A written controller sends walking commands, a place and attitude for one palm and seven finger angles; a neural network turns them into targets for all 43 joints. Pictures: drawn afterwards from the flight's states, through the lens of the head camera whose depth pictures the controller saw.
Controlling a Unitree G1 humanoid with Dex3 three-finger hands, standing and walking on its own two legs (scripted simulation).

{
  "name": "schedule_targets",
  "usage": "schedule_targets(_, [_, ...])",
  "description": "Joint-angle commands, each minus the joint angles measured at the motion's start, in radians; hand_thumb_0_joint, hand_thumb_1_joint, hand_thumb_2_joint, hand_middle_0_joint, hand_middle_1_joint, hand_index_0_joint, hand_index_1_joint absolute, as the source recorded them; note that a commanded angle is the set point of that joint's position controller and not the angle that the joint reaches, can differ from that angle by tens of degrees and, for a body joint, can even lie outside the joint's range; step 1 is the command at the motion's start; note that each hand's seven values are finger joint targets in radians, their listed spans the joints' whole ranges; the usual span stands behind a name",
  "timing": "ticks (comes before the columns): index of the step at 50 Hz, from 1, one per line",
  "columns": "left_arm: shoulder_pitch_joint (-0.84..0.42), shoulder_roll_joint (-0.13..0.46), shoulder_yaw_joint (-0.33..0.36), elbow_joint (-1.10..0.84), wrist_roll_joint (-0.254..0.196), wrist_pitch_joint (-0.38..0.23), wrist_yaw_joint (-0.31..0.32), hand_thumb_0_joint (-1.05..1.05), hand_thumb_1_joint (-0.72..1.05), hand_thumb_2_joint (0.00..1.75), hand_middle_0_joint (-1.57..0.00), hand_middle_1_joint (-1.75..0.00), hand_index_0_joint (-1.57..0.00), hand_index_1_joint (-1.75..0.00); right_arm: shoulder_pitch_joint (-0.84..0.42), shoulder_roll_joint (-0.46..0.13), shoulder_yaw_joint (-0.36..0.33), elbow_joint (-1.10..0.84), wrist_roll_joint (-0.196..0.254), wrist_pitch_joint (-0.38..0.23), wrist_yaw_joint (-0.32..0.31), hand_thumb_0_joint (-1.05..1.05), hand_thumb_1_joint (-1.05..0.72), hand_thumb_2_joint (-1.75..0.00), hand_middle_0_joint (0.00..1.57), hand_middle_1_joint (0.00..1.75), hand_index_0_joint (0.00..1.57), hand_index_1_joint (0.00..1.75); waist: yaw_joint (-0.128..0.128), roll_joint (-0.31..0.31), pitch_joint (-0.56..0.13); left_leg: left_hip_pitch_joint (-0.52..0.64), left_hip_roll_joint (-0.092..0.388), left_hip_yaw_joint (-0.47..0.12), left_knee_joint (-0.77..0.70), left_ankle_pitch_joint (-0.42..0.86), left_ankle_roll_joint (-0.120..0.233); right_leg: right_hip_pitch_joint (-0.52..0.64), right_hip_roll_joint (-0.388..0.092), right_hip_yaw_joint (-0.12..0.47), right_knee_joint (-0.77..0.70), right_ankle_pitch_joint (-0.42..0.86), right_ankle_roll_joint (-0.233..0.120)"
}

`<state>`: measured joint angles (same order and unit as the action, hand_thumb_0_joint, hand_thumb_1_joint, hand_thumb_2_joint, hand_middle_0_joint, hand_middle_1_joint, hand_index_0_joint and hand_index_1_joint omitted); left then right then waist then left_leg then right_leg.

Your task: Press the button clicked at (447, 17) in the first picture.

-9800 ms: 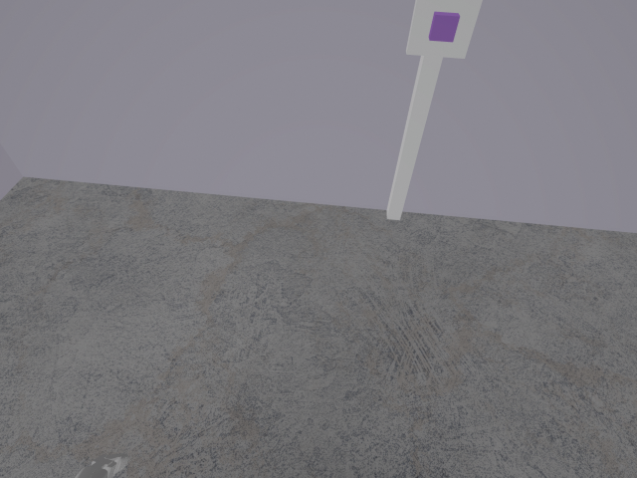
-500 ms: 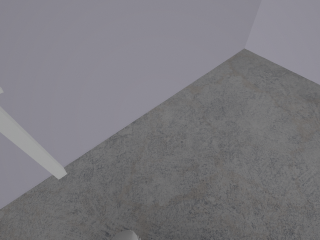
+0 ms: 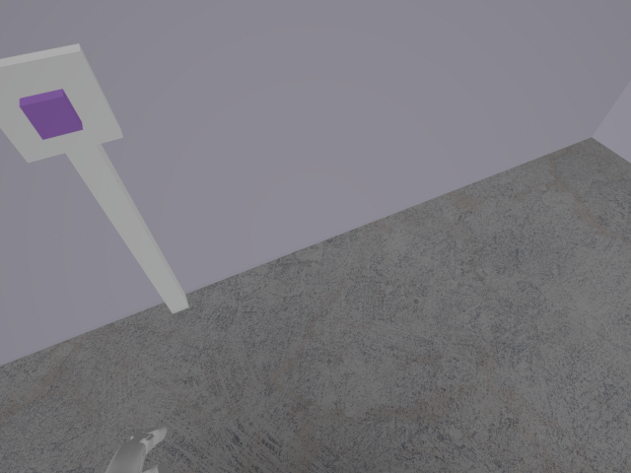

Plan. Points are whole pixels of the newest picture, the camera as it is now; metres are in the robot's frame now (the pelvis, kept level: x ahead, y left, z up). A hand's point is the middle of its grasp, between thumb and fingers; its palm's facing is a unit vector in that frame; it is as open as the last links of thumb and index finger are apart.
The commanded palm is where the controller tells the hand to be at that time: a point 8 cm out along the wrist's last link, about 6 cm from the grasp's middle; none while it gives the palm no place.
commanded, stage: turn to face it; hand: left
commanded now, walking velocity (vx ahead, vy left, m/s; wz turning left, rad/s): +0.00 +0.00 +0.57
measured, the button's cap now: (52, 113) +0.67 +0.50 +0.07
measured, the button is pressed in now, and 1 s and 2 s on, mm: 0 0 0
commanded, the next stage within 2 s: take the last steps up to it in 0.44 s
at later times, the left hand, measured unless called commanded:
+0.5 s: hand out of the picture -0.05 +0.20 -0.17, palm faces +0.30 -0.92 -0.25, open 7.4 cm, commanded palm none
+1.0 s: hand out of the picture +0.04 +0.19 -0.16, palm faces +0.28 -0.94 -0.21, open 7.4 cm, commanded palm none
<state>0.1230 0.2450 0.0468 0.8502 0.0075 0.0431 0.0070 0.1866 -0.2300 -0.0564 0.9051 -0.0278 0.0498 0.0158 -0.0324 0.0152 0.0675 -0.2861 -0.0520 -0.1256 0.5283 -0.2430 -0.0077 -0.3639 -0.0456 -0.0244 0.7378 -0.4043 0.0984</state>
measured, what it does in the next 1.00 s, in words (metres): steps on the spot, turning left: right foot, then left foot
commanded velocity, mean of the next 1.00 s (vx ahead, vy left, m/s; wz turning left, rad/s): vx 0.14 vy -0.01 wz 0.21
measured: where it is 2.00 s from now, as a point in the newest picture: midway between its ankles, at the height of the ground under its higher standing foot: (282, 442)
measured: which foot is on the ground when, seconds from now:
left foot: down 0.00-0.04, up 0.06-0.50, down 0.52-1.00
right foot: up 0.00-0.02, down 0.04-0.52, up 0.54-0.96, down 0.98-1.00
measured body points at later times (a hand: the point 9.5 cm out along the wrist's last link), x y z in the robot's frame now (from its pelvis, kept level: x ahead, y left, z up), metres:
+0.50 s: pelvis -0.02 +0.00 +0.00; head +0.01 +0.01 +0.45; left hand -0.07 +0.25 -0.15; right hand +0.13 -0.23 -0.14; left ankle -0.06 +0.11 -0.73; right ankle +0.02 -0.12 -0.73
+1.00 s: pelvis +0.03 +0.00 +0.00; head +0.03 -0.02 +0.45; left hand +0.02 +0.24 -0.14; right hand +0.05 -0.24 -0.17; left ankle -0.06 +0.10 -0.73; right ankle +0.09 -0.09 -0.74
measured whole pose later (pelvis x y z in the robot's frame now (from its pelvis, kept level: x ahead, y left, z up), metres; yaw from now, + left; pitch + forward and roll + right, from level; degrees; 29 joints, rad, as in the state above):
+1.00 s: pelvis +0.03 +0.00 +0.00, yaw +18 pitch -1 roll +1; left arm 0.22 0.17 0.03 1.02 0.03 -0.02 -0.03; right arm 0.39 -0.19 -0.04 1.10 -0.03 -0.01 -0.01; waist -0.04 0.02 0.01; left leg -0.14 0.00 0.02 0.51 -0.35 0.01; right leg -0.27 -0.06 -0.11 0.55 -0.26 0.02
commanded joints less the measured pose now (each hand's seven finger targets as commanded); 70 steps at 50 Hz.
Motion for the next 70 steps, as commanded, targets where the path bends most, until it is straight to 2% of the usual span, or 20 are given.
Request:
schedule_targets(1, [0.164,0.166,0.045,-0.043,0.005,-0.055,0.022,0.00,0.90,0.90,-0.20,-0.30,-0.20,-0.30,-0.020,-0.154,-0.055,-0.089,0.020,-0.021,-0.010,0.00,-0.90,-0.90,0.20,0.30,0.20,0.30,0.077,-0.035,-0.170,-0.160,0.109,-0.156,0.102,0.148,0.046,0.383,-0.120,0.109,-0.415,0.224,-0.043])
schedule_targets(2, [0.174,0.265,0.065,-0.045,0.021,-0.061,0.030,0.00,0.90,0.90,-0.20,-0.30,-0.20,-0.30,-0.009,-0.084,-0.042,-0.116,0.021,-0.023,-0.007,0.00,-0.90,-0.90,0.20,0.30,0.20,0.30,0.085,-0.346,-0.162,-0.348,-0.047,0.047,0.357,-0.310,-0.040,0.441,-0.413,0.409,-0.463,0.358,-0.165])
schedule_targets(3, [0.173,0.263,0.057,-0.054,0.013,-0.051,0.033,0.00,0.90,0.90,-0.20,-0.30,-0.20,-0.30,-0.031,-0.142,-0.056,-0.118,0.012,-0.015,-0.010,0.00,-0.90,-0.90,0.20,0.30,0.20,0.30,0.085,-0.264,-0.137,-0.313,0.004,0.013,0.545,-0.378,-0.032,0.288,-0.477,0.394,-0.457,0.392,-0.241])
schedule_targets(5, [0.037,0.175,0.045,-0.078,0.010,-0.049,0.035,0.00,0.90,0.90,-0.20,-0.30,-0.20,-0.30,0.009,-0.141,-0.066,-0.069,0.008,0.004,0.001,0.00,-0.90,-0.90,0.20,0.30,0.20,0.30,0.021,-0.203,-0.061,-0.279,0.045,0.011,0.681,-0.242,-0.029,0.154,-0.366,0.271,-0.490,0.191,-0.216])
schedule_targets(8, [0.017,0.123,0.022,-0.078,0.009,-0.055,0.026,0.00,0.90,0.90,-0.20,-0.30,-0.20,-0.30,0.046,-0.111,-0.053,-0.030,0.003,0.014,0.016,0.00,-0.90,-0.90,0.20,0.30,0.20,0.30,0.003,-0.192,-0.030,-0.278,0.060,0.070,0.723,-0.105,-0.053,0.152,-0.251,0.057,-0.452,0.275,-0.169])
schedule_targets(14, [0.135,0.139,0.032,-0.021,0.017,-0.054,0.030,0.00,0.90,0.90,-0.20,-0.30,-0.20,-0.30,-0.024,-0.095,-0.039,-0.029,0.007,0.017,0.013,0.00,-0.90,-0.90,0.20,0.30,0.20,0.30,0.055,-0.193,-0.033,-0.254,0.084,0.118,0.547,-0.138,-0.071,0.232,-0.287,0.018,-0.450,0.327,-0.203])
schedule_targets(19, [0.198,0.171,0.044,0.029,0.027,-0.050,0.027,0.00,0.90,0.90,-0.20,-0.30,-0.20,-0.30,-0.076,-0.060,-0.014,-0.031,0.019,-0.004,0.005,0.00,-0.90,-0.90,0.20,0.30,0.20,0.30,0.090,-0.225,-0.088,-0.143,0.070,0.186,0.268,-0.221,-0.057,0.303,-0.308,-0.005,-0.360,0.593,-0.234])
schedule_targets(23, [0.170,0.174,0.049,0.056,0.017,-0.043,0.026,0.00,0.90,0.90,-0.20,-0.30,-0.20,-0.30,0.019,-0.065,-0.008,0.005,0.022,-0.023,-0.006,0.00,-0.90,-0.90,0.20,0.30,0.20,0.30,0.039,-0.221,-0.137,0.064,0.058,0.215,-0.020,-0.042,-0.033,0.250,-0.287,-0.062,-0.249,0.592,-0.175])
schedule_targets(24, [0.159,0.151,0.045,0.057,0.007,-0.038,0.024,0.00,0.90,0.90,-0.20,-0.30,-0.20,-0.30,0.059,-0.096,-0.013,0.020,0.020,-0.034,-0.006,0.00,-0.90,-0.90,0.20,0.30,0.20,0.30,0.011,-0.126,-0.155,0.183,0.090,0.183,-0.147,0.094,-0.019,0.172,-0.252,-0.103,-0.155,0.498,-0.127])
schedule_targets(26, [0.138,0.043,0.013,0.012,0.000,-0.021,0.020,0.00,0.90,0.90,-0.20,-0.30,-0.20,-0.30,0.106,-0.249,-0.045,0.019,0.012,-0.037,-0.018,0.00,-0.90,-0.90,0.20,0.30,0.20,0.30,-0.016,0.292,-0.135,0.285,0.450,-0.226,-0.218,0.579,0.162,-0.161,-0.072,-0.115,0.161,-0.234,-0.020])
schedule_targets(27, [0.106,0.068,0.015,0.015,0.005,-0.011,0.023,0.00,0.90,0.90,-0.20,-0.30,-0.20,-0.30,0.099,-0.237,-0.039,0.028,0.006,-0.029,-0.023,0.00,-0.90,-0.90,0.20,0.30,0.20,0.30,-0.022,0.191,-0.114,0.187,0.469,-0.170,-0.208,0.490,0.219,-0.105,-0.081,-0.045,0.256,-0.232,-0.040])
schedule_targets(31, [0.129,0.055,0.015,0.091,0.021,-0.014,-0.003,0.00,0.90,0.90,-0.20,-0.30,-0.20,-0.30,0.008,-0.143,-0.006,0.023,0.004,-0.048,-0.038,0.00,-0.90,-0.90,0.20,0.30,0.20,0.30,0.020,0.173,-0.015,0.120,0.313,-0.096,-0.301,-0.003,0.161,-0.173,-0.065,-0.019,0.361,-0.022,-0.042])
schedule_targets(42, [0.049,0.008,-0.002,0.085,0.020,-0.049,-0.025,0.00,0.90,0.90,-0.20,-0.30,-0.20,-0.30,0.174,-0.114,-0.017,0.099,0.001,-0.085,-0.040,0.00,-0.90,-0.90,0.20,0.30,0.20,0.30,-0.020,0.119,0.009,0.194,0.315,-0.112,-0.343,-0.104,0.195,-0.144,-0.054,-0.045,0.029,0.009,-0.043])
schedule_targets(47, [0.174,-0.006,0.005,0.140,0.017,-0.068,-0.026,0.00,0.90,0.90,-0.20,-0.30,-0.20,-0.30,0.143,-0.104,-0.011,0.123,0.002,-0.082,-0.037,0.00,-0.90,-0.90,0.20,0.30,0.20,0.30,0.055,0.087,-0.017,0.030,0.256,-0.038,-0.209,-0.130,0.135,0.180,0.002,-0.097,-0.252,0.142,-0.056])
schedule_targets(48, [0.243,0.020,0.013,0.170,0.020,-0.077,-0.021,0.00,0.90,0.90,-0.20,-0.30,-0.20,-0.30,0.142,-0.074,-0.008,0.130,0.007,-0.085,-0.035,0.00,-0.90,-0.90,0.20,0.30,0.20,0.30,0.085,0.016,-0.026,-0.072,0.202,0.008,-0.102,-0.174,0.100,0.322,-0.022,-0.057,-0.315,0.157,-0.065])
schedule_targets(50, [0.412,0.167,0.046,0.213,0.023,-0.089,-0.001,0.00,0.90,0.90,-0.20,-0.30,-0.20,-0.30,0.104,0.003,0.011,0.078,0.016,-0.090,-0.025,0.00,-0.90,-0.90,0.20,0.30,0.20,0.30,0.160,-0.366,-0.038,-0.404,0.043,0.197,0.364,-0.358,0.030,0.513,-0.391,0.448,-0.563,-0.135,-0.213])
schedule_targets(51, [0.418,0.156,0.042,0.213,0.012,-0.086,0.008,0.00,0.90,0.90,-0.20,-0.30,-0.20,-0.30,0.061,-0.058,-0.006,0.068,0.006,-0.085,-0.021,0.00,-0.90,-0.90,0.20,0.30,0.20,0.30,0.159,-0.247,-0.005,-0.417,0.092,0.122,0.496,-0.323,0.035,0.404,-0.418,0.498,-0.623,-0.263,-0.256])
schedule_targets(53, [0.294,0.082,0.028,0.197,0.010,-0.095,0.011,0.00,0.90,0.90,-0.20,-0.30,-0.20,-0.30,0.063,-0.047,-0.016,0.093,0.002,-0.078,-0.010,0.00,-0.90,-0.90,0.20,0.30,0.20,0.30,0.099,-0.184,0.092,-0.407,0.144,0.109,0.587,-0.158,0.033,0.253,-0.363,0.400,-0.649,-0.271,-0.240])
schedule_targets(57, [0.264,-0.005,0.002,0.199,0.009,-0.115,0.014,0.00,0.90,0.90,-0.20,-0.30,-0.20,-0.30,0.157,0.025,-0.011,0.152,-0.003,-0.059,0.000,0.00,-0.90,-0.90,0.20,0.30,0.20,0.30,0.034,-0.106,0.064,-0.321,0.162,0.144,0.565,0.018,-0.005,0.201,-0.237,0.085,-0.610,0.103,-0.186])
schedule_targets(70, [0.402,0.013,-0.002,0.297,0.021,-0.122,0.025,0.00,0.90,0.90,-0.20,-0.30,-0.20,-0.30,-0.084,0.051,0.002,0.066,0.010,-0.084,0.017,0.00,-0.90,-0.90,0.20,0.30,0.20,0.30,0.075,-0.169,0.079,-0.231,0.143,0.244,0.157,0.042,0.010,0.319,-0.249,-0.015,-0.488,0.556,-0.211])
